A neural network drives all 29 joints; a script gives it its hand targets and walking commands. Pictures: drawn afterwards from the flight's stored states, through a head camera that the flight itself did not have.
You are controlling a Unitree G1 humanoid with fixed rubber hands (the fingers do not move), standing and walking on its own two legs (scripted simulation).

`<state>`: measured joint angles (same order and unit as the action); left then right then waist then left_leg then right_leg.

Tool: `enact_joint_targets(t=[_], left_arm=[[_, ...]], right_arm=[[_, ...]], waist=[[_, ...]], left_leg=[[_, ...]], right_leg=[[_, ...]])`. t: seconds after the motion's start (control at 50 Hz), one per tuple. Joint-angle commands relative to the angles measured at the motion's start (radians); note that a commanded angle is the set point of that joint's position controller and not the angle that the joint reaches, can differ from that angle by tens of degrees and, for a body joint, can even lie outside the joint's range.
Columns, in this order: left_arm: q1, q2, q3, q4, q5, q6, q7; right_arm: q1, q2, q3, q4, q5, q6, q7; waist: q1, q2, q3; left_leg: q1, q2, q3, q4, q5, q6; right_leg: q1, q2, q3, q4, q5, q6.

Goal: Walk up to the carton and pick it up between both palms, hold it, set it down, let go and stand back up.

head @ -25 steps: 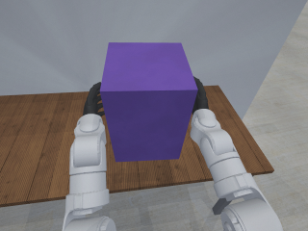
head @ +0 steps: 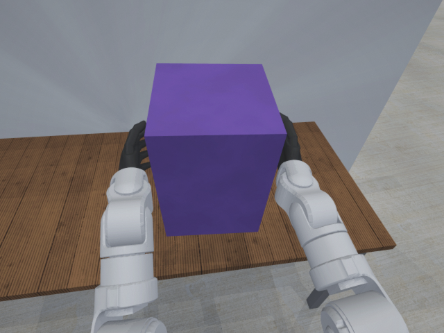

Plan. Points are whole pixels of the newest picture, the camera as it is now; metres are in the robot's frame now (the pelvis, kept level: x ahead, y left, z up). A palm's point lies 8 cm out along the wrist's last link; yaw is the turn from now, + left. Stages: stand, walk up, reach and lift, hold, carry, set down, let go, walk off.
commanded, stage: hold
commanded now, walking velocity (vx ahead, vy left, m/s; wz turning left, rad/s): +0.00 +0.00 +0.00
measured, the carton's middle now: (211, 154) +0.38 +0.02 +0.16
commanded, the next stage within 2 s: set down in 2.00 s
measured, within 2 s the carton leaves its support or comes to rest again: neither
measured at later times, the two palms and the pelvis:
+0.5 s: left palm (131, 170) +0.35 +0.15 +0.15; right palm (285, 158) +0.36 -0.11 +0.16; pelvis +0.00 +0.00 +0.00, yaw +0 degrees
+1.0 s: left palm (133, 169) +0.36 +0.14 +0.15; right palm (287, 158) +0.36 -0.11 +0.16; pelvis +0.00 +0.00 +0.00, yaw +0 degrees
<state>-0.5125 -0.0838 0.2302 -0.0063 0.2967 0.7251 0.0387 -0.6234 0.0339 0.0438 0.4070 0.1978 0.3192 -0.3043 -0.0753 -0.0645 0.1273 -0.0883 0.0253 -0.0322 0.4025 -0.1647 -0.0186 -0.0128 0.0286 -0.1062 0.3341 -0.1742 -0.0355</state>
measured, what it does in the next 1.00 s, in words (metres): stands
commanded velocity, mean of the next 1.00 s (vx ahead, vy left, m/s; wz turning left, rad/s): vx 0.00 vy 0.00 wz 0.00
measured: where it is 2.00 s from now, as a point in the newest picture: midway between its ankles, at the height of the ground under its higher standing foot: outside the picture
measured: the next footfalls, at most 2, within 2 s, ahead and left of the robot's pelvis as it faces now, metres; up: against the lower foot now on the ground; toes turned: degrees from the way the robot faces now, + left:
none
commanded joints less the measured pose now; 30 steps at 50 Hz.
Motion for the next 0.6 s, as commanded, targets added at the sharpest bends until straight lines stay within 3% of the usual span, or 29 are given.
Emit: enact_joint_targets(t=[0.0, 0.08, 0.24, 0.34, 0.5, 0.58], left_arm=[[-0.773, -0.536, -0.58, -0.17, -0.175, -0.082, -0.144], [-0.782, -0.537, -0.577, -0.176, -0.177, -0.086, -0.145], [-0.785, -0.534, -0.571, -0.156, -0.174, -0.085, -0.147], [-0.79, -0.551, -0.584, -0.179, -0.18, -0.088, -0.146], [-0.785, -0.549, -0.585, -0.162, -0.183, -0.089, -0.144], [-0.809, -0.554, -0.587, -0.151, -0.184, -0.094, -0.144]], right_arm=[[-0.817, 0.573, 0.395, -0.361, 0.052, -0.076, 0.116], [-0.834, 0.593, 0.402, -0.373, 0.05, -0.078, 0.118], [-0.841, 0.585, 0.396, -0.364, 0.049, -0.074, 0.119], [-0.845, 0.59, 0.399, -0.376, 0.056, -0.081, 0.119], [-0.828, 0.581, 0.39, -0.368, 0.052, -0.079, 0.124], [-0.863, 0.581, 0.373, -0.365, 0.035, -0.087, 0.13]], waist=[[-0.014, 0.122, -0.603], [-0.005, 0.113, -0.619], [-0.011, 0.11, -0.612], [-0.016, 0.127, -0.63], [-0.02, 0.131, -0.619], [-0.021, 0.13, -0.629]], left_leg=[[0.215, -0.056, 0.028, -0.026, 0.254, -0.014], [0.191, -0.058, 0.025, -0.029, 0.257, -0.001], [0.194, -0.059, 0.028, -0.033, 0.225, -0.005], [0.212, -0.058, 0.025, -0.018, 0.269, -0.011], [0.23, -0.054, 0.022, -0.019, 0.265, -0.019], [0.211, -0.054, 0.027, -0.036, 0.202, -0.007]], right_leg=[[0.08, 0.018, 0.015, -0.041, 0.235, 0.098], [0.107, 0.012, 0.024, -0.036, 0.272, 0.107], [0.09, 0.014, 0.021, -0.043, 0.226, 0.104], [0.1, 0.014, 0.019, -0.033, 0.269, 0.1], [0.07, 0.018, 0.011, -0.043, 0.232, 0.096], [0.056, 0.016, 0.01, -0.052, 0.173, 0.092]])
